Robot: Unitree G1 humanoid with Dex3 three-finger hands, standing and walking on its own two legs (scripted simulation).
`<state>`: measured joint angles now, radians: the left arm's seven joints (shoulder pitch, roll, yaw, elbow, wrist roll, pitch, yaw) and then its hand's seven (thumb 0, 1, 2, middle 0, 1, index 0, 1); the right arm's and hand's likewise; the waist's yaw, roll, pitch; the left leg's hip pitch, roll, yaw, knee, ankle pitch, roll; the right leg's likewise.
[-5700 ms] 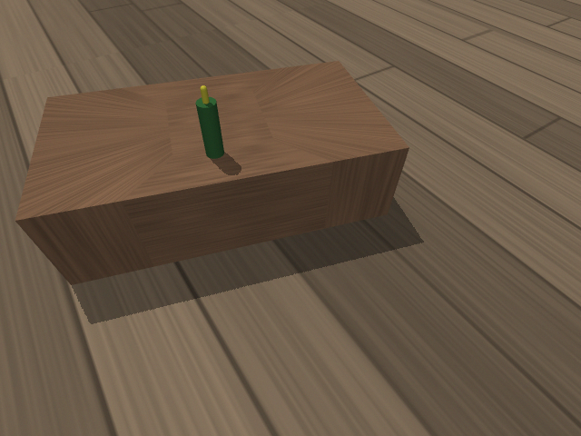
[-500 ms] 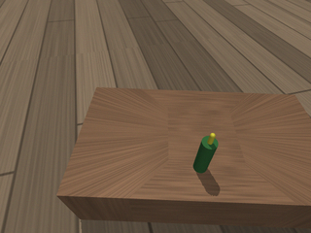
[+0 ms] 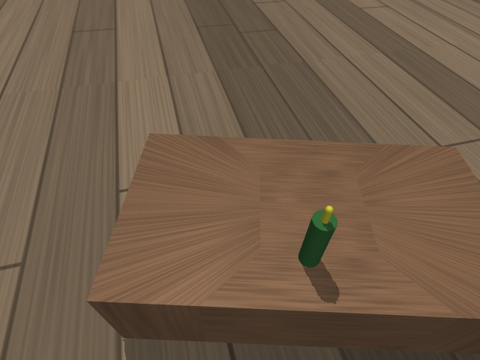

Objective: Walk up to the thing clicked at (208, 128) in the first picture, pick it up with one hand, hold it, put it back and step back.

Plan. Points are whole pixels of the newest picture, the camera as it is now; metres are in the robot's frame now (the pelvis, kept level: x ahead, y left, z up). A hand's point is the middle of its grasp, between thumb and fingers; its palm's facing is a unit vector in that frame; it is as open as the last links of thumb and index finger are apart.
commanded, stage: stand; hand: right
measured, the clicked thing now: (318, 235) +0.51 -0.21 -0.26
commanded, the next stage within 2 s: go down in 0.82 s
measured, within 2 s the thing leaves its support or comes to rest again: neither
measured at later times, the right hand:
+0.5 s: hand out of the picture +0.08 -0.25 -0.15, palm faces -0.01 +0.94 -0.34, open 7.4 cm
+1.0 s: hand out of the picture +0.10 -0.25 -0.15, palm faces +0.03 +0.94 -0.33, open 7.8 cm
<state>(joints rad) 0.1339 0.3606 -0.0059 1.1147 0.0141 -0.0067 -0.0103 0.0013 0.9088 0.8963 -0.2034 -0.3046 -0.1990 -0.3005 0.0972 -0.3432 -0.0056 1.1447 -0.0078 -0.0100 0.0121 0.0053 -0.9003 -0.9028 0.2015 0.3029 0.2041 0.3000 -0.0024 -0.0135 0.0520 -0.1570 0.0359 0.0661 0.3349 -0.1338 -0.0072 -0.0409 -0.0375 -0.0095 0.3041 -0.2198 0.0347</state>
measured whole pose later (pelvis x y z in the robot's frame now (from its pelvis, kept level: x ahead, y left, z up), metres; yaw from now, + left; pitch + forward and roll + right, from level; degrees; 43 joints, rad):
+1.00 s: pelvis +0.00 +0.00 +0.00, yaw +0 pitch -1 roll +0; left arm 0.18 0.35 0.01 0.99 -0.02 -0.02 0.01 0.00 0.91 0.91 -0.21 -0.30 -0.20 -0.30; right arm 0.08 -0.33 -0.04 1.07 0.01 -0.03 0.00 0.01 -0.86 -0.86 0.17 0.26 0.17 0.26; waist 0.00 -0.01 0.06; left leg -0.21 0.03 0.07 0.38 -0.16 -0.01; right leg -0.11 -0.04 0.00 0.38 -0.25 0.03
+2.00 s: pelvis +0.01 -0.02 -0.05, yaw -1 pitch +9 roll +3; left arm 0.24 0.24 -0.02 0.62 -0.02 -0.17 0.10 0.01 0.92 0.89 -0.20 -0.30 -0.19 -0.30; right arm 0.31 -0.33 -0.12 0.25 -0.01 0.48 0.02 -0.01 0.54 -0.03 0.05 0.05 0.05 0.05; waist 0.03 -0.04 -0.09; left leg -0.59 0.05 0.09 0.79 -0.35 -0.03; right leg -0.54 -0.04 0.04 0.88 -0.50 0.01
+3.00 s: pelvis -0.02 -0.02 -0.06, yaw -1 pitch +12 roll +2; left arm 0.35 0.30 -0.02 0.72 0.00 -0.18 0.14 0.01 0.90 0.90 -0.20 -0.30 -0.19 -0.30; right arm -0.36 -0.64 -0.49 0.91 0.08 0.00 0.40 -0.01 0.58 -0.04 0.04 0.06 0.05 0.05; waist 0.06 0.00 -0.04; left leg -0.73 0.05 0.08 0.84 -0.32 -0.02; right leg -0.68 -0.04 0.03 0.94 -0.47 0.01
